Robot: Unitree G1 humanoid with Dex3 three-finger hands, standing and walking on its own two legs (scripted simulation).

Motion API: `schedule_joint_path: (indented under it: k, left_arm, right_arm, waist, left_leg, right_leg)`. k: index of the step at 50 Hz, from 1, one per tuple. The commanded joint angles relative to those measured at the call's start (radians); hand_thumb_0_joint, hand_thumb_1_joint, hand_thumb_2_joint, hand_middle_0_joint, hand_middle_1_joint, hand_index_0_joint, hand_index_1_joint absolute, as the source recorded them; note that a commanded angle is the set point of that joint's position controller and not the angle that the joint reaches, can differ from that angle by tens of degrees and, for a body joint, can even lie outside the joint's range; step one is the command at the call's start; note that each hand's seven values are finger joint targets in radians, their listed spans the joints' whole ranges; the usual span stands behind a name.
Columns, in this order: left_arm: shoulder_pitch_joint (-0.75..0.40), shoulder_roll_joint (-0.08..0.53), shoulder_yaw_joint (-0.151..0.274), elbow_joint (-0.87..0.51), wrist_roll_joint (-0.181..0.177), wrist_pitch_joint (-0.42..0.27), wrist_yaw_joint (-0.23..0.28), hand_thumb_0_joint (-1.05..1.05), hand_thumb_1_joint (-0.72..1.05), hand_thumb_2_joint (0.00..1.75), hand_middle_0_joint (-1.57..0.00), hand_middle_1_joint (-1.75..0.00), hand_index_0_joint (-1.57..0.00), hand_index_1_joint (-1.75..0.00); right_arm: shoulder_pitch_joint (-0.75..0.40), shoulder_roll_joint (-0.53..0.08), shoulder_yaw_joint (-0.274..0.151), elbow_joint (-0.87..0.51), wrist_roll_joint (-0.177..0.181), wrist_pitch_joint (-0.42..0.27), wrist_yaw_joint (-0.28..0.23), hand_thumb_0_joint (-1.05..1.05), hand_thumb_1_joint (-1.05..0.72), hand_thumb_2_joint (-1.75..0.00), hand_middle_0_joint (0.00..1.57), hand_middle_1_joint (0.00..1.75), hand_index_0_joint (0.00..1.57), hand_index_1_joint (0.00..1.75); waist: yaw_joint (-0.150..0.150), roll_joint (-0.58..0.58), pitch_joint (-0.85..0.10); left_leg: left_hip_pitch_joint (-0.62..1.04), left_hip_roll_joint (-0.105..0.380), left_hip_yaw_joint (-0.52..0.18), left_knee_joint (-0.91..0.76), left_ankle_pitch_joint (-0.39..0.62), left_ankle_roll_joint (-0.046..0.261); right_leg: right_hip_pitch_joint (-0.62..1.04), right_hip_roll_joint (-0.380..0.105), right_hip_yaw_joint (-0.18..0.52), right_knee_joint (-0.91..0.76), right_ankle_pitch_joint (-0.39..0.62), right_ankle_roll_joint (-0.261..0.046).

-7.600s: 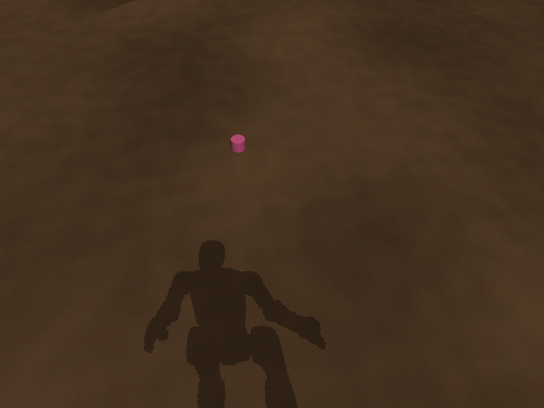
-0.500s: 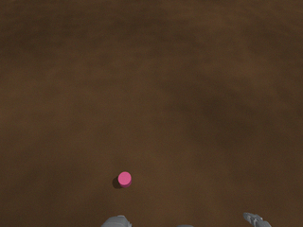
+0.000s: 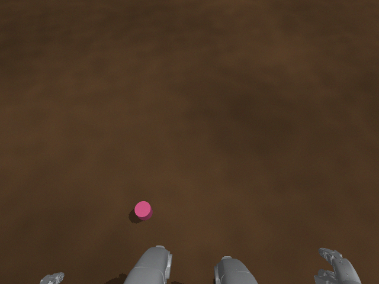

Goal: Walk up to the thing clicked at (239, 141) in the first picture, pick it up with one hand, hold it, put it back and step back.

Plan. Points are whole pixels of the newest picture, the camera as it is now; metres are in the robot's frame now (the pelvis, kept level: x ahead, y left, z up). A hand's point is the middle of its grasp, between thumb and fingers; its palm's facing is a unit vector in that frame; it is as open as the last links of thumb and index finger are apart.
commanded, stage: walk up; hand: left
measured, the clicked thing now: (143, 210) +0.45 +0.25 -0.71
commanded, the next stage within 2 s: none
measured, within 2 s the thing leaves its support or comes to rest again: neither
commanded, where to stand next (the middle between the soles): +0.08 +0.00 m, yaw +4 degrees
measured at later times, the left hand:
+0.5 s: hand out of the picture +0.10 +0.33 -0.13, palm faces +0.03 -0.92 -0.40, open 7.4 cm
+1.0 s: hand out of the picture +0.10 +0.26 -0.14, palm faces +0.02 -0.94 -0.33, open 7.3 cm
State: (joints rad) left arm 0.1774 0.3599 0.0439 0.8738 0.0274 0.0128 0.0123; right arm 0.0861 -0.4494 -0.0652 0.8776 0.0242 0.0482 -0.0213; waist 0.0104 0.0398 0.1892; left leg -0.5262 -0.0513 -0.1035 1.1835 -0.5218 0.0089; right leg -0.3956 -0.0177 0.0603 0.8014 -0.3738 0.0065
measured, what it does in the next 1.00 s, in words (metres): steps on the spot: left foot, then right foot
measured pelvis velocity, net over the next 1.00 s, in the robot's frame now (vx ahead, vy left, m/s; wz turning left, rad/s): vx -0.03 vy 0.00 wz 0.06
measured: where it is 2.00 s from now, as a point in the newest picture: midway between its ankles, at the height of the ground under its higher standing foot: outside the picture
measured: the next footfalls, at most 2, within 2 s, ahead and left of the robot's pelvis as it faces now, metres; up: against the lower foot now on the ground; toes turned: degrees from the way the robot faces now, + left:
left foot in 0.20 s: -0.02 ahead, +0.14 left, +0.00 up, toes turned +2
right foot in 0.60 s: +0.17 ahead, -0.08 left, +0.00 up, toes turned +3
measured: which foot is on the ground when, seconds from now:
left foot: up 0.00-0.18, down 0.20-1.00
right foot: down 0.00-0.22, up 0.24-0.58, down 0.60-0.90, up 0.92-1.00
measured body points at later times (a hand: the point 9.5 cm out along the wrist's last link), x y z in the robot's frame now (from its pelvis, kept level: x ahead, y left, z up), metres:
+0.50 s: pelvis +0.02 +0.04 +0.02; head +0.06 +0.06 +0.47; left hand +0.10 +0.38 -0.10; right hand +0.05 -0.29 -0.08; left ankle -0.01 +0.14 -0.71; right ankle +0.15 -0.10 -0.66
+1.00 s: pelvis -0.03 +0.00 +0.01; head +0.03 +0.02 +0.45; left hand +0.10 +0.31 -0.11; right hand +0.05 -0.32 -0.10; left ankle -0.04 +0.11 -0.71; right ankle +0.04 -0.11 -0.66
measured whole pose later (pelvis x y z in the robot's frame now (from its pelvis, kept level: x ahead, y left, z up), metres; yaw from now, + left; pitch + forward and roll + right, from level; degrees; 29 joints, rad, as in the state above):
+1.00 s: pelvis -0.03 +0.00 +0.01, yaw +4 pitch -2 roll +0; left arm 0.08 0.37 0.05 0.82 0.00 0.08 -0.01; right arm 0.21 -0.39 -0.04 0.88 -0.04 0.01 -0.02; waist -0.03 -0.04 0.18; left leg -0.28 0.00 0.02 0.70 -0.38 0.03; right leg -0.56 0.09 0.09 1.05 -0.47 -0.04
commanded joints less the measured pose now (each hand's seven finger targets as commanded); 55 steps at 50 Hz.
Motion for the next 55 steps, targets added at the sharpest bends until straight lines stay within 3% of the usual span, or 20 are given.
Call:
schedule_joint_path:
  k: [1,6,9,10,11,12,18,21,28,30,31,32,33,42,43,44,45,46,49,55]
  left_arm:
    - [0.053,0.307,0.099,-0.076,0.026,-0.055,0.023,0.00,0.90,0.90,-0.20,-0.30,-0.20,-0.30]
    - [0.199,0.402,0.134,-0.043,0.008,-0.076,0.025,0.00,0.90,0.90,-0.20,-0.30,-0.20,-0.30]
    - [0.003,0.354,0.106,-0.093,0.009,-0.070,0.006,0.00,0.90,0.90,-0.20,-0.30,-0.20,-0.30]
    - [-0.044,0.248,0.076,-0.114,0.005,-0.059,0.001,0.00,0.90,0.90,-0.20,-0.30,-0.20,-0.30]
    - [-0.096,0.170,0.048,-0.164,-0.007,-0.059,0.002,0.00,0.90,0.90,-0.20,-0.30,-0.20,-0.30]
    - [-0.138,0.294,0.068,-0.146,-0.004,-0.068,0.012,0.00,0.90,0.90,-0.20,-0.30,-0.20,-0.30]
    - [0.078,0.241,0.063,-0.010,-0.027,-0.033,-0.022,0.00,0.90,0.90,-0.20,-0.30,-0.20,-0.30]
    - [0.008,0.206,0.055,-0.048,-0.039,0.004,-0.008,0.00,0.90,0.90,-0.20,-0.30,-0.20,-0.30]
    - [-0.059,0.212,0.055,-0.062,-0.018,0.027,-0.015,0.00,0.90,0.90,-0.20,-0.30,-0.20,-0.30]
    - [-0.049,0.264,0.075,-0.072,0.006,0.021,-0.022,0.00,0.90,0.90,-0.20,-0.30,-0.20,-0.30]
    - [-0.038,0.321,0.094,-0.084,0.018,0.021,-0.024,0.00,0.90,0.90,-0.20,-0.30,-0.20,-0.30]
    - [-0.055,0.320,0.091,-0.102,-0.002,0.027,-0.022,0.00,0.90,0.90,-0.20,-0.30,-0.20,-0.30]
    - [-0.068,0.295,0.084,-0.128,0.003,0.029,-0.017,0.00,0.90,0.90,-0.20,-0.30,-0.20,-0.30]
    - [-0.126,0.241,0.078,-0.176,0.013,0.069,-0.026,0.00,0.90,0.90,-0.20,-0.30,-0.20,-0.30]
    - [-0.078,0.209,0.065,-0.159,0.000,0.070,-0.023,0.00,0.90,0.90,-0.20,-0.30,-0.20,-0.30]
    - [-0.071,0.189,0.048,-0.152,-0.027,0.058,-0.017,0.00,0.90,0.90,-0.20,-0.30,-0.20,-0.30]
    - [-0.155,0.239,0.077,-0.150,-0.021,0.048,0.000,0.00,0.90,0.90,-0.20,-0.30,-0.20,-0.30]
    - [-0.153,0.253,0.090,-0.150,-0.009,0.046,0.000,0.00,0.90,0.90,-0.20,-0.30,-0.20,-0.30]
    - [-0.060,0.218,0.085,-0.104,-0.034,0.033,-0.005,0.00,0.90,0.90,-0.20,-0.30,-0.20,-0.30]
    - [0.034,0.183,0.068,-0.023,-0.017,-0.047,0.004,0.00,0.90,0.90,-0.20,-0.30,-0.20,-0.30]
  right_arm:
    - [0.071,-0.160,-0.044,-0.050,-0.041,-0.034,0.024,0.00,-0.90,-0.90,0.20,0.30,0.20,0.30]
    - [0.031,-0.188,-0.068,-0.114,-0.088,-0.042,0.083,0.00,-0.90,-0.90,0.20,0.30,0.20,0.30]
    - [0.311,-0.160,-0.083,-0.027,-0.067,-0.070,0.092,0.00,-0.90,-0.90,0.20,0.30,0.20,0.30]
    - [0.429,-0.203,-0.103,0.019,-0.072,-0.085,0.078,0.00,-0.90,-0.90,0.20,0.30,0.20,0.30]
    - [0.436,-0.319,-0.122,-0.006,-0.083,-0.100,0.066,0.00,-0.90,-0.90,0.20,0.30,0.20,0.30]
    - [0.368,-0.349,-0.123,-0.033,-0.062,-0.103,0.058,0.00,-0.90,-0.90,0.20,0.30,0.20,0.30]
    - [0.232,-0.181,-0.049,-0.042,-0.033,-0.153,-0.003,0.00,-0.90,-0.90,0.20,0.30,0.20,0.30]
    - [0.186,-0.188,-0.049,-0.055,-0.036,-0.119,-0.025,0.00,-0.90,-0.90,0.20,0.30,0.20,0.30]
    - [0.156,-0.200,-0.050,-0.075,-0.014,-0.055,-0.031,0.00,-0.90,-0.90,0.20,0.30,0.20,0.30]
    - [0.183,-0.178,-0.040,-0.075,0.002,-0.052,-0.040,0.00,-0.90,-0.90,0.20,0.30,0.20,0.30]
    - [0.203,-0.160,-0.035,-0.081,0.015,-0.058,-0.047,0.00,-0.90,-0.90,0.20,0.30,0.20,0.30]
    - [0.229,-0.132,-0.029,-0.067,0.016,-0.051,-0.058,0.00,-0.90,-0.90,0.20,0.30,0.20,0.30]
    - [0.231,-0.127,-0.034,-0.054,0.007,-0.043,-0.067,0.00,-0.90,-0.90,0.20,0.30,0.20,0.30]
    - [0.326,-0.129,-0.034,0.018,-0.045,-0.075,-0.042,0.00,-0.90,-0.90,0.20,0.30,0.20,0.30]
    - [0.271,-0.152,-0.040,-0.005,-0.064,-0.079,-0.036,0.00,-0.90,-0.90,0.20,0.30,0.20,0.30]
    - [0.182,-0.236,-0.061,-0.060,-0.080,-0.062,-0.024,0.00,-0.90,-0.90,0.20,0.30,0.20,0.30]
    - [0.092,-0.306,-0.072,-0.090,-0.068,-0.054,-0.010,0.00,-0.90,-0.90,0.20,0.30,0.20,0.30]
    - [0.029,-0.291,-0.079,-0.118,-0.067,-0.067,-0.013,0.00,-0.90,-0.90,0.20,0.30,0.20,0.30]
    - [0.036,-0.194,-0.052,-0.125,-0.063,-0.076,-0.020,0.00,-0.90,-0.90,0.20,0.30,0.20,0.30]
    - [0.113,-0.143,-0.032,-0.090,-0.054,-0.044,0.010,0.00,-0.90,-0.90,0.20,0.30,0.20,0.30]
  waist:
    - [0.052,-0.233,-0.258]
    - [0.074,-0.209,-0.148]
    - [-0.105,-0.221,-0.207]
    - [-0.172,0.021,-0.180]
    - [-0.180,0.253,-0.103]
    - [-0.165,0.032,0.010]
    - [-0.004,-0.001,-0.069]
    - [-0.003,0.097,-0.053]
    - [-0.020,0.121,-0.170]
    - [-0.003,-0.006,-0.241]
    - [0.015,-0.148,-0.307]
    - [0.020,-0.308,-0.354]
    - [0.017,-0.304,-0.348]
    - [-0.016,-0.178,-0.306]
    - [-0.003,-0.107,-0.275]
    - [-0.003,0.087,-0.188]
    - [-0.044,0.210,-0.116]
    - [-0.020,0.152,-0.086]
    - [0.022,0.004,-0.163]
    - [0.010,0.053,-0.282]
  left_leg:
    - [-0.045,0.041,0.066,-0.201,-0.007,-0.014]
    - [-0.065,0.083,0.043,-0.388,-0.070,0.032]
    - [0.411,0.045,0.137,-0.642,0.100,0.069]
    - [0.622,0.071,-0.023,-0.802,-0.012,0.074]
    - [0.593,0.378,-0.594,-1.004,-0.397,0.148]
    - [0.434,0.464,-0.675,-1.039,-0.400,0.237]
    - [0.390,0.303,-0.071,-0.810,0.788,0.075]
    - [0.324,0.283,0.038,-0.753,1.148,0.105]
    - [0.377,0.257,0.039,-0.602,0.896,0.131]
    - [0.334,0.216,0.056,-0.454,0.829,0.082]
    - [0.250,0.121,0.098,-0.280,0.658,0.031]
    - [0.178,-0.019,0.133,-0.144,0.121,0.009]
    - [0.205,-0.012,0.076,-0.029,-0.177,0.012]
    - [0.308,0.015,0.156,-0.683,0.154,0.025]
    - [0.359,0.061,0.040,-0.751,0.129,0.042]
    - [0.307,0.281,-0.274,-0.814,0.136,0.140]
    - [0.064,0.478,-0.403,-0.890,0.278,0.281]
    - [0.040,0.519,-0.426,-0.867,0.449,0.330]
    - [0.192,0.315,-0.101,-0.690,0.697,0.220]
    - [0.319,0.183,0.043,-0.417,0.541,0.111]
  right_leg:
    - [0.280,-0.215,0.306,-0.363,-0.234,-0.227]
    - [0.262,-0.322,0.423,-0.435,-0.307,-0.263]
    - [-0.068,-0.207,0.166,-0.316,-0.296,-0.174]
    - [-0.328,-0.059,0.006,-0.017,-0.332,-0.105]
    - [-0.590,0.092,-0.060,0.258,-0.263,-0.043]
    - [-0.556,-0.005,0.120,0.260,-0.169,-0.054]
    - [-0.186,-0.017,0.120,0.152,0.078,-0.011]
    - [-0.109,0.042,0.062,0.144,0.083,-0.020]
    - [0.067,0.030,-0.067,-0.183,0.135,-0.041]
    - [0.209,-0.023,-0.002,-0.295,0.502,-0.087]
    - [0.312,-0.129,0.127,-0.283,0.850,-0.179]
    - [0.334,-0.258,0.287,-0.308,1.012,-0.316]
    - [0.239,-0.301,0.332,-0.328,0.932,-0.350]
    - [0.097,-0.167,0.218,-0.278,0.047,-0.194]
    - [-0.018,-0.135,0.210,-0.229,-0.028,-0.138]
    - [-0.181,-0.043,0.157,-0.080,-0.056,-0.064]
    - [-0.090,0.065,0.008,0.169,-0.225,-0.031]
    - [-0.067,0.056,0.101,0.340,-0.205,-0.035]
    - [-0.076,0.100,0.074,0.409,-0.121,-0.040]
    - [0.256,0.051,-0.049,-0.425,0.128,-0.031]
